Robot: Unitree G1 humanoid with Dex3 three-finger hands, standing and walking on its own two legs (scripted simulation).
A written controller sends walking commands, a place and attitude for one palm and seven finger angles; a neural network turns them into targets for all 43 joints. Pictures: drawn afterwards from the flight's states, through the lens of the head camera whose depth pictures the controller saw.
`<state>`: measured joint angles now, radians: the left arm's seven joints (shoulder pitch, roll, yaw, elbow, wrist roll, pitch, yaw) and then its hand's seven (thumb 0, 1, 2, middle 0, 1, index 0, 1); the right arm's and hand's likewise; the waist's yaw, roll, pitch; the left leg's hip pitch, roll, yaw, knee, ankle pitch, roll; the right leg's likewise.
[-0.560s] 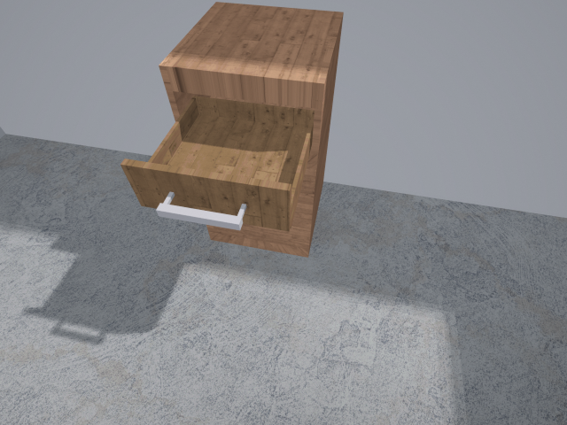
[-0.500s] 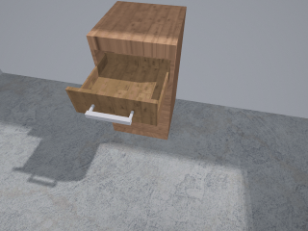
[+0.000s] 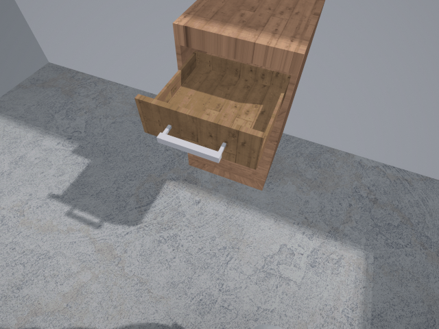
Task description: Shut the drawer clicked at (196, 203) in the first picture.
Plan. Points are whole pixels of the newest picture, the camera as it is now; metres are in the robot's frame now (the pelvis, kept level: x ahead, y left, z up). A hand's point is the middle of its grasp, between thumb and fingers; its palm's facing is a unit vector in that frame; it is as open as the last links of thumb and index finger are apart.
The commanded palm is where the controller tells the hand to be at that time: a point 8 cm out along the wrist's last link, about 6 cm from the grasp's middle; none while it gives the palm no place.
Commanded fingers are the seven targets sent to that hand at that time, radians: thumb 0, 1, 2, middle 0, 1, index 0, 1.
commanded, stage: stand and wait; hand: left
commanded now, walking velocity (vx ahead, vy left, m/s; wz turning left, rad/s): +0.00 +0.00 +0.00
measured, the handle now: (192, 142) +0.60 +0.11 -0.12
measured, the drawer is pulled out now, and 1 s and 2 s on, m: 0.30 0.30 0.30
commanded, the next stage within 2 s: turn or walk to find it in 0.72 s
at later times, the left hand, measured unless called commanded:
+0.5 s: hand out of the picture +0.02 +0.14 -0.17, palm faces +0.08 -0.97 -0.22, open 7.4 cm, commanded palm none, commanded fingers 0.00 0.90 0.90 -0.20 -0.30 -0.20 -0.30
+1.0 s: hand out of the picture +0.05 +0.14 -0.17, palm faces +0.10 -0.96 -0.25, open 7.4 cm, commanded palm none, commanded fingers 0.00 0.90 0.90 -0.20 -0.30 -0.20 -0.30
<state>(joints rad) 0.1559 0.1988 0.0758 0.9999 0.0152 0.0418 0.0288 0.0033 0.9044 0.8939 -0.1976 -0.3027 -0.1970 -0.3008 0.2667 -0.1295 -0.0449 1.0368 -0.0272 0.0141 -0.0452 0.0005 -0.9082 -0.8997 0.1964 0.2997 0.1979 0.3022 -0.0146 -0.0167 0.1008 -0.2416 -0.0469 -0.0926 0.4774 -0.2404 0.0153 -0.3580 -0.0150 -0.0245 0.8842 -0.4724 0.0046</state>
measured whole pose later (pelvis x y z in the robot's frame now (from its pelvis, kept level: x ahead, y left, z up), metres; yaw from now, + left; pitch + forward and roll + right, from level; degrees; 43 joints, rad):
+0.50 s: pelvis +0.01 -0.04 +0.00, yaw +3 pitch -1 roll +0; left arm 0.23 0.16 0.03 1.09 0.01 0.00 0.02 0.00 0.90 0.89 -0.20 -0.30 -0.20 -0.30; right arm 0.17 -0.17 -0.04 1.07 0.00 0.00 -0.04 0.00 -0.91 -0.90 0.20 0.30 0.20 0.30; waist 0.01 0.02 0.11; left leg -0.18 0.02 -0.05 0.44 -0.24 -0.04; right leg -0.13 0.01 -0.02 0.45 -0.30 -0.03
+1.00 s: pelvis +0.01 -0.05 +0.00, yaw +4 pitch -2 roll +0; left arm 0.17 0.18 0.04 1.07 0.01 0.01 0.03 0.00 0.90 0.89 -0.20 -0.30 -0.20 -0.30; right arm 0.24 -0.17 -0.03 1.12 -0.01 0.03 -0.04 0.00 -0.91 -0.90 0.20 0.30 0.20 0.30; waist -0.02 0.02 0.10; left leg -0.19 0.02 -0.09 0.45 -0.24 -0.05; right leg -0.13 0.02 -0.05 0.46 -0.31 -0.04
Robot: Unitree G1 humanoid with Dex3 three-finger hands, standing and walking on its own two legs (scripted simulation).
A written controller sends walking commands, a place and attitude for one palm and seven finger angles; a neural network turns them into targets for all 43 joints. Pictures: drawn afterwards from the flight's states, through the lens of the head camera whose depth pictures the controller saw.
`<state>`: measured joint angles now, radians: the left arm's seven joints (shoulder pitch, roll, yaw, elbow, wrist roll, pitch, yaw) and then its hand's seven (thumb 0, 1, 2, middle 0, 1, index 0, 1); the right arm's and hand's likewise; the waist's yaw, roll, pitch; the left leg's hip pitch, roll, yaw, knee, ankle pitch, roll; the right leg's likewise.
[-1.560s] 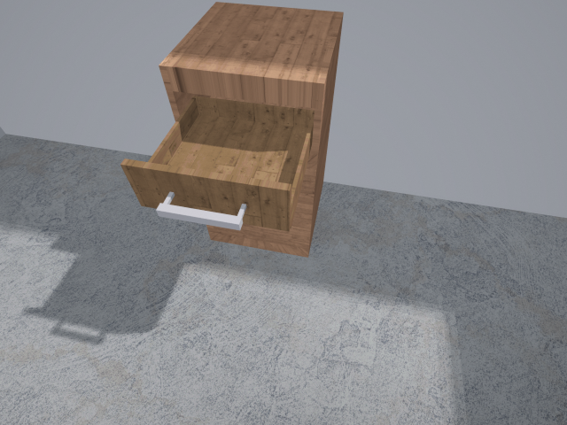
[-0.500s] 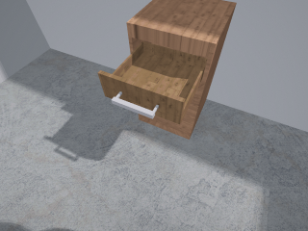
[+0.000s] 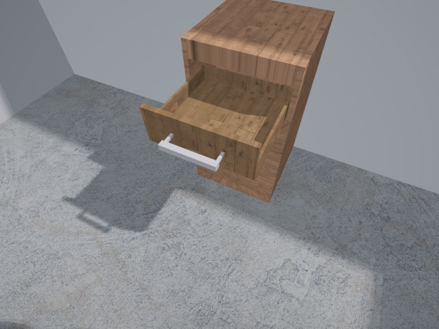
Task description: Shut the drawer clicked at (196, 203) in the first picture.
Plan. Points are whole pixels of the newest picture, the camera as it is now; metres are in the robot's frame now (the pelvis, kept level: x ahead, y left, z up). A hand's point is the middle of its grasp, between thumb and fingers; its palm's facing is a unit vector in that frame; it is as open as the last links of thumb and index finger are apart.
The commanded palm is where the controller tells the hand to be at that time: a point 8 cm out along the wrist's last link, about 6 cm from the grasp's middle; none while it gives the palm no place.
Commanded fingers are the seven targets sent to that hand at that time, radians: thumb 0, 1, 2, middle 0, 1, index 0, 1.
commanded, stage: look at it before walking up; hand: left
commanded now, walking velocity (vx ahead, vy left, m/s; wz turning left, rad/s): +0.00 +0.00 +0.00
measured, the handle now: (191, 150) +0.60 +0.11 -0.12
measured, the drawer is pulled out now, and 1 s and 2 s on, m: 0.30 0.30 0.30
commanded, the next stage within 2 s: turn to face it in 0.38 s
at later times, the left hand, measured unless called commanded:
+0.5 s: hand out of the picture +0.01 +0.20 -0.17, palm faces +0.03 -0.97 -0.23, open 7.4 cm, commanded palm none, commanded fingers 0.00 0.90 0.90 -0.20 -0.30 -0.20 -0.30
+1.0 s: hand out of the picture +0.09 +0.18 -0.16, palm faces -0.15 -0.94 -0.32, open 7.4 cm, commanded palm none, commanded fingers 0.00 0.90 0.90 -0.20 -0.30 -0.20 -0.30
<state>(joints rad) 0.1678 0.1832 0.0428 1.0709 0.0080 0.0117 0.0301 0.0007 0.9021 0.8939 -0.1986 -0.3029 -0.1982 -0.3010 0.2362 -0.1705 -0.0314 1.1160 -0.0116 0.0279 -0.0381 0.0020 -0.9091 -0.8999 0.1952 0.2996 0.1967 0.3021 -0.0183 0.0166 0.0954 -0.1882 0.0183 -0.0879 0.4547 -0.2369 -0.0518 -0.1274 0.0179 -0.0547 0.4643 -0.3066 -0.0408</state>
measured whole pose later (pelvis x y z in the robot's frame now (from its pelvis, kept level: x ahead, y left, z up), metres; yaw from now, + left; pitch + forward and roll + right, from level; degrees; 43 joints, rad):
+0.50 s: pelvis +0.00 +0.01 +0.00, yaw -1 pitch -2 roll +0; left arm 0.23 0.18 0.04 1.12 0.01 0.00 0.02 0.00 0.90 0.89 -0.20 -0.30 -0.20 -0.30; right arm 0.22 -0.17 -0.03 1.12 -0.01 0.00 -0.04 0.00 -0.91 -0.90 0.20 0.30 0.20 0.30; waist 0.00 0.01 0.09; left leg -0.16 0.02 -0.08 0.40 -0.21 -0.04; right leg -0.09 0.02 -0.04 0.39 -0.26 -0.03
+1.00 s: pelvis -0.02 -0.02 -0.01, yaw -12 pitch +0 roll +2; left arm 0.17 0.21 0.09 0.96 0.03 0.03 0.01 0.00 0.90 0.89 -0.20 -0.30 -0.20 -0.30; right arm 0.15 -0.22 -0.08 1.01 -0.01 0.06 -0.05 0.00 -0.91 -0.90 0.20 0.30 0.20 0.30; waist 0.01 0.04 0.15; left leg -0.40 0.04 -0.01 0.98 -0.49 -0.05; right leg -0.27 0.05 0.01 0.60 -0.32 -0.08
